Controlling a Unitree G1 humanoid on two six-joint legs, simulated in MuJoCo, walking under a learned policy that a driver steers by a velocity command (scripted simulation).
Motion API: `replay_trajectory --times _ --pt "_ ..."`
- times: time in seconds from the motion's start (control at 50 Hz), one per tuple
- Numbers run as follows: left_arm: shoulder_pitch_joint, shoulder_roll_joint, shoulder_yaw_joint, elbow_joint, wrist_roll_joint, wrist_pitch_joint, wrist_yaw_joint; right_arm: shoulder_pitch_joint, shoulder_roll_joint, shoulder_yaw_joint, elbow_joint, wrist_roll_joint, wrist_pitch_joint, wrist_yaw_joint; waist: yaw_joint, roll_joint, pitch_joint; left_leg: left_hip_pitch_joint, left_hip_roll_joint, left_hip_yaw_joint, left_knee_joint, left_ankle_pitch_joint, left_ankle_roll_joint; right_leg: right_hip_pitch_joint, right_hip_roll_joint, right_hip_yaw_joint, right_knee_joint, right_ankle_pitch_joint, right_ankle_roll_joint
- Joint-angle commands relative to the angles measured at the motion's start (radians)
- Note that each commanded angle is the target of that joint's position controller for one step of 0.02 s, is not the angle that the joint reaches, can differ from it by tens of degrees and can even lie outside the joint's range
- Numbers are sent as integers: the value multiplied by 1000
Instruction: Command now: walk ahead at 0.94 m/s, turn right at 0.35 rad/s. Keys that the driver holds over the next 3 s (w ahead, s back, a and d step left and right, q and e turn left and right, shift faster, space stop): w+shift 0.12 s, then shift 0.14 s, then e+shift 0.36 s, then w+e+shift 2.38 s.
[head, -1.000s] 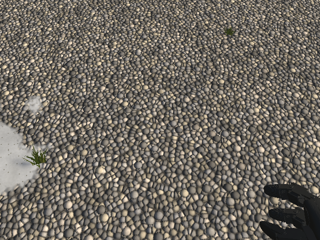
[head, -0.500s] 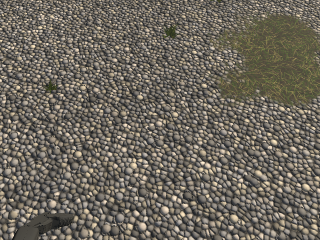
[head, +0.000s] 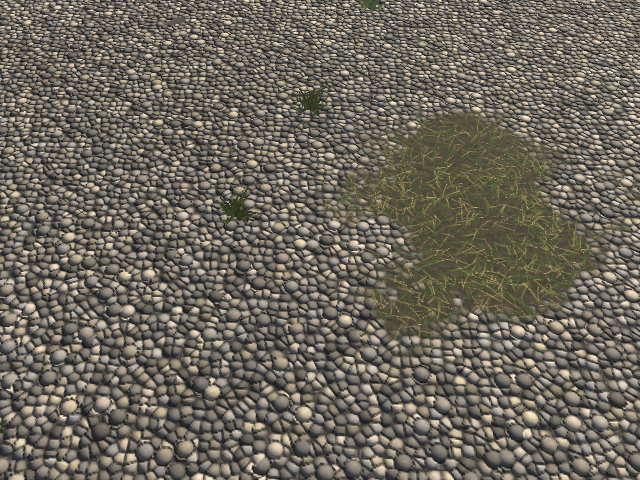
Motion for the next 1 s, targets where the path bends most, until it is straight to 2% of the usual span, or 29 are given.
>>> replay_trajectory --times 0.02,0.06,0.12,0.14,0.18,0.22,0.24,0.26,0.3,0.32,0.34,0.36,0.38,0.4,0.42,0.44,0.46,0.54,0.62,0.68,0.74,0.76,0.78,0.8,0.82,0.84,0.86,0.92,1.0 --pt "-142 44 -6 -122 26 -14 -24 183 -99 -41 36 3 -15 5 -76 37 39 338 282 -463 -362 -306 145 -479 -125 30 82 70 9" --pt "-142 13 -20 -125 23 0 -36 210 -80 -33 81 13 -33 12 -51 103 61 301 242 -365 -393 -198 128 -481 -125 32 38 74 19" --pt "-271 10 -34 -179 23 0 -44 252 -87 -31 120 32 -49 19 -53 103 108 278 217 -224 -460 22 133 -547 -123 -11 -81 172 34" --pt "-323 4 -41 -200 25 -5 -44 256 -82 -26 133 34 -52 21 -50 98 138 254 202 -161 -464 251 134 -534 -118 -52 -170 203 45" --pt "-387 -48 -70 -218 26 -19 -54 244 -67 -17 151 43 -56 25 -43 85 139 164 138 -15 -460 644 102 -339 -117 -198 -424 315 53" --pt "-415 -75 -83 -211 16 -26 -64 301 -103 -21 188 52 -68 26 -60 101 108 154 149 -3 -480 807 85 -142 -87 -247 -541 437 37" --pt "-392 -18 -48 -223 -60 -48 -46 273 -203 -47 158 93 -72 -9 -36 165 36 264 177 -25 -390 923 88 -119 -77 -175 -563 438 42" --pt "-360 29 -35 -217 -59 -52 -40 245 -218 -48 160 98 -68 -26 5 169 -14 343 191 -19 -335 1015 73 -98 -63 -168 -605 430 31" --pt "-154 80 0 -144 -45 -45 -29 198 -214 -48 146 68 -42 -44 105 167 -130 387 180 38 -89 1123 28 123 -29 -183 -668 523 -2" --pt "-32 99 15 -103 -37 -32 -18 179 -196 -43 126 58 -35 -46 152 149 -177 312 144 67 125 1059 -11 288 -61 -144 -723 641 -23" --pt "57 149 21 -76 -24 -17 -4 186 -114 -22 78 13 -38 -45 117 -72 -242 28 22 65 507 218 -53 572 -229 73 -613 1005 -74" --pt "29 184 19 -112 7 -23 -7 387 -10 22 70 26 -45 -22 10 -248 -483 -279 -80 -86 936 -431 -111 872 -535 532 -565 1279 -355" --pt "-23 151 34 -144 -8 -13 -6 329 -131 -1 68 43 -54 -12 60 -47 -544 -277 -27 -186 947 -341 -89 787 -482 509 -643 1135 -350" --pt "-112 132 33 -173 -33 -6 -2 200 -153 -8 16 60 -56 -16 37 -9 -363 -325 8 -164 875 -291 -75 627 -411 395 -685 1004 -307" --pt "-166 115 32 -178 -53 -1 2 142 -143 -8 5 44 -54 -27 -3 92 -228 -324 31 -139 803 -249 -73 436 -346 335 -744 891 -258" --pt "-187 100 29 -188 -62 4 6 114 -147 -14 -7 31 -44 -37 -29 111 -152 -298 38 -133 751 -219 -83 288 -312 306 -790 846 -241" --pt "-195 105 31 -191 -50 10 8 111 -146 -18 -24 30 -32 -38 -63 81 -104 -247 42 -136 706 -198 -89 166 -285 292 -823 820 -233" --pt "-206 120 47 -188 -42 35 28 54 -83 -7 -67 18 -2 -46 -98 -2 -101 -150 3 -102 442 -126 -117 -62 -201 240 -819 850 -194" --pt "-188 141 62 -188 -65 80 61 -79 -78 -11 -110 29 18 -45 -70 -37 -165 -66 -65 -120 238 57 -129 -78 -134 272 -773 647 -99" --pt "-178 124 59 -207 -72 89 65 -156 -78 -12 -128 59 18 -27 -28 -82 -139 -30 -51 -164 90 89 -113 -75 -138 390 -823 -32 -78" --pt "-166 97 52 -220 -60 76 53 -117 -106 -40 -119 82 -12 -18 -45 -133 -74 138 -18 -179 -86 23 -71 -128 -152 475 -750 -273 -71" --pt "-144 66 43 -215 -62 73 47 -47 -119 -54 -97 78 -21 -20 -75 -85 -84 284 33 -179 -161 2 -40 -210 -114 423 -629 -342 -36" --pt "-74 -10 22 -202 -58 70 42 69 -156 -67 -84 61 -23 -26 -92 47 -186 479 219 -342 -185 -200 22 -302 -36 259 -344 -391 12" --pt "-108 -16 11 -277 -81 48 36 123 -224 -81 -71 19 -24 -15 -84 299 -131 548 388 -765 -366 -591 128 -588 9 132 -180 -286 23" --pt "-200 114 39 -269 49 44 9 72 -221 -78 -62 -23 1 -21 -96 174 -28 427 410 -841 -430 -721 136 -630 -29 45 -49 -159 51" --pt "-234 125 53 -267 57 44 -8 47 -174 -69 -67 -11 12 -20 -74 89 47 351 381 -701 -399 -623 117 -644 -70 31 -9 -71 62" --pt "-211 108 49 -252 50 46 -25 39 -154 -60 -66 2 16 -16 -59 66 41 313 327 -563 -389 -506 85 -605 -96 21 2 -16 74" --pt "-182 66 36 -243 31 64 -63 69 -134 -48 -31 20 0 -10 -46 149 22 254 241 -312 -428 -299 61 -556 -139 -39 96 119 97" --pt "-255 54 27 -260 17 76 -64 166 -121 -48 17 21 -20 2 -77 136 57 301 248 -160 -450 -174 61 -635 -161 -39 118 219 102"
